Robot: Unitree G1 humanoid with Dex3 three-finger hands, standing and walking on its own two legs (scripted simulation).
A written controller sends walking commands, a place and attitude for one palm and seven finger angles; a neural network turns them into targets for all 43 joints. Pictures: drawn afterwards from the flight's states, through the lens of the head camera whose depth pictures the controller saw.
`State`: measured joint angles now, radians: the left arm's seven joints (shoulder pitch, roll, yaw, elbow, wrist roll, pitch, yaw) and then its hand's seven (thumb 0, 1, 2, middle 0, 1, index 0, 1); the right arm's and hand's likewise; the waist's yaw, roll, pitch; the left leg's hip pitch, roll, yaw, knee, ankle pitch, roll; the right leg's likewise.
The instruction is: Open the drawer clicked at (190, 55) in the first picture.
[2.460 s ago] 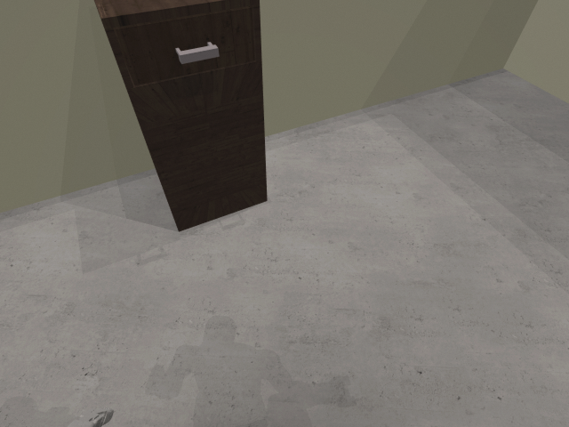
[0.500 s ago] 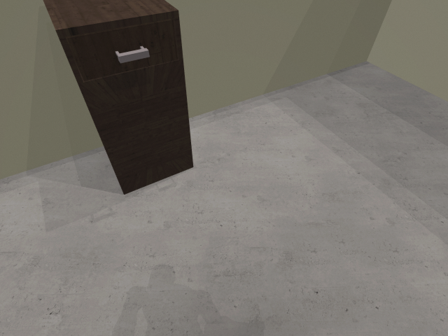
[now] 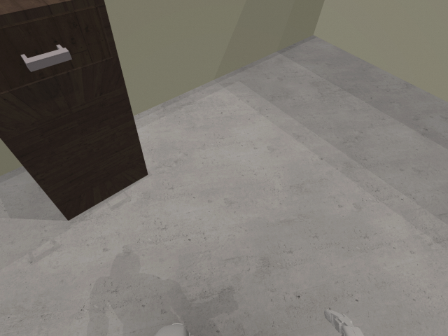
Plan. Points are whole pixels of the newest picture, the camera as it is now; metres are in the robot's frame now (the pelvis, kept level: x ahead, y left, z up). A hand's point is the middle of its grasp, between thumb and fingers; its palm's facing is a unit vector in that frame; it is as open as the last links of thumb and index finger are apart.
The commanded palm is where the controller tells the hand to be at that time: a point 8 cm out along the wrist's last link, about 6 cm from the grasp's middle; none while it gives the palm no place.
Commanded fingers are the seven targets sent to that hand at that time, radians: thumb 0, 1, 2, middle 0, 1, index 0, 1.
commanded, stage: walk to a spot facing it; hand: left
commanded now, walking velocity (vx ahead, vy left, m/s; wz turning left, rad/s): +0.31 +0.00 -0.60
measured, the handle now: (45, 55) +0.74 +0.61 +0.03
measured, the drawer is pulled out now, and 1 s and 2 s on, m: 0.00 0.00 0.00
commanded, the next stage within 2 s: none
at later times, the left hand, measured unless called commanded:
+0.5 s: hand (201, 207) +0.43 +0.11 -0.15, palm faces -0.40 -0.90 -0.16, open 7.4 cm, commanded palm none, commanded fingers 0.00 0.90 0.90 -0.20 -0.30 -0.20 -0.30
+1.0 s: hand (192, 174) +0.54 +0.15 -0.17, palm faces -0.48 -0.85 -0.21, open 7.3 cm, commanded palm none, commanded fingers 0.00 0.90 0.90 -0.20 -0.30 -0.20 -0.30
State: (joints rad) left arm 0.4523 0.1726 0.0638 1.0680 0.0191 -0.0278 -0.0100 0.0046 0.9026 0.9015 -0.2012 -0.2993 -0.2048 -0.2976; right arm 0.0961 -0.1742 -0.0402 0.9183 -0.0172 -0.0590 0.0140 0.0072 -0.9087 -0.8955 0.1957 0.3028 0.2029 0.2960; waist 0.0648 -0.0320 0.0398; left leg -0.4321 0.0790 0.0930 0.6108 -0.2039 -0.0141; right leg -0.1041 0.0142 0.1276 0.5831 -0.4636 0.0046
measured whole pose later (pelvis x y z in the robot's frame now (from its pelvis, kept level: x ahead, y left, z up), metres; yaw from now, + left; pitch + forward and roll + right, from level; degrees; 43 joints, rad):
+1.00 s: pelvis +0.39 -0.01 +0.01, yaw -36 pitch +0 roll -2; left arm 0.27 0.26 0.10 0.95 0.02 0.04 -0.02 0.00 0.91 0.90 -0.20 -0.30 -0.20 -0.30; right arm 0.11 -0.17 -0.01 0.87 -0.03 -0.03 -0.01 0.00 -0.91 -0.89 0.20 0.30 0.20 0.30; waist 0.05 -0.04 0.04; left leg -0.36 0.12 0.17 0.65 -0.29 0.02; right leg -0.44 0.02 0.01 1.07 -0.52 0.02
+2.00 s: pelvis +0.49 -0.04 +0.02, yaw -73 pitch +1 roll -2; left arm 0.19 0.24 0.10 0.90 0.02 0.08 -0.04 0.01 0.91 0.90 -0.19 -0.30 -0.20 -0.30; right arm 0.20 -0.17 -0.04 0.89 -0.02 0.00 -0.02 0.01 -0.91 -0.90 0.20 0.30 0.21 0.30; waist 0.01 -0.02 0.08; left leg -0.24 0.14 0.25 0.50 -0.27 0.02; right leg -0.46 -0.04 -0.04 1.05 -0.45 0.07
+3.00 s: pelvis +0.46 -0.03 +0.00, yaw -110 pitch +1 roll -1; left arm 0.16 0.22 0.07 0.90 0.02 0.04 -0.04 0.01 0.91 0.90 -0.19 -0.30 -0.20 -0.30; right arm 0.26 -0.23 -0.07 0.94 -0.02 0.03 0.00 0.01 -0.91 -0.90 0.20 0.30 0.21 0.30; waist -0.02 0.04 0.08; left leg -0.30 0.23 0.30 0.72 -0.42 -0.05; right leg -0.27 -0.03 -0.10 0.59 -0.32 0.00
